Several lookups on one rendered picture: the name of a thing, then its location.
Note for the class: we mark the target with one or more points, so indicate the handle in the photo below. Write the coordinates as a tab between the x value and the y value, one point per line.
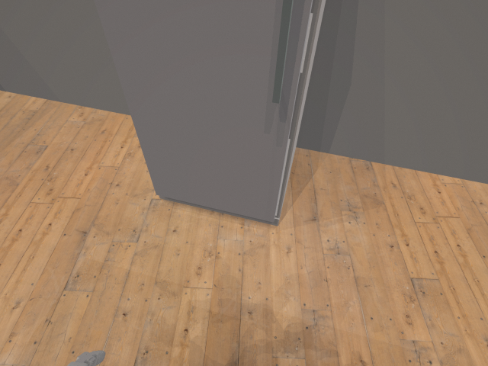
282	49

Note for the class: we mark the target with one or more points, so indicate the fridge door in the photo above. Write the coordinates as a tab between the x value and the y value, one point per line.
198	77

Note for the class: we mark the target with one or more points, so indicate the left robot hand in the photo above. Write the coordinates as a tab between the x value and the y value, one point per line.
89	359

